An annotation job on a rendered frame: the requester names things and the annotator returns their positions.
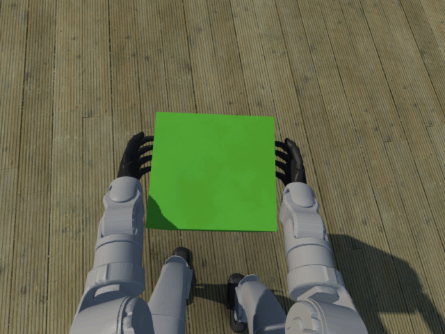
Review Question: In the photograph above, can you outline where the right robot shin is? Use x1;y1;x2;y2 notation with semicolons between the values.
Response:
234;274;259;323

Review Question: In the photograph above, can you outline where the robot shin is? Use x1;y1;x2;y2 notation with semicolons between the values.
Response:
234;274;259;323
161;255;188;271

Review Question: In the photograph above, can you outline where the robot left upper arm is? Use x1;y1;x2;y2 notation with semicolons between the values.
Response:
70;296;155;334

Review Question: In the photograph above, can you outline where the right robot forearm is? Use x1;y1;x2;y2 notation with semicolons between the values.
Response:
279;182;359;315

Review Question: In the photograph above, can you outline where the robot right upper arm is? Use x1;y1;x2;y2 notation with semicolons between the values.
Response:
285;299;368;334

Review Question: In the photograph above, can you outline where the carton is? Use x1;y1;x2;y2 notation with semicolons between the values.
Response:
145;112;277;232

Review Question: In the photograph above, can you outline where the left robot hand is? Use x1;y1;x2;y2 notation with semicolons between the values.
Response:
118;132;154;180

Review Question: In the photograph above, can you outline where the left robot shin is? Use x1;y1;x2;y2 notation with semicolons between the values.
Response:
161;255;188;271

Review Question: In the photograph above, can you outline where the left robot forearm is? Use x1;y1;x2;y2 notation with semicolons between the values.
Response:
69;176;145;334

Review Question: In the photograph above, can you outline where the right robot hand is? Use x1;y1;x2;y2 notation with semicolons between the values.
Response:
275;138;307;186

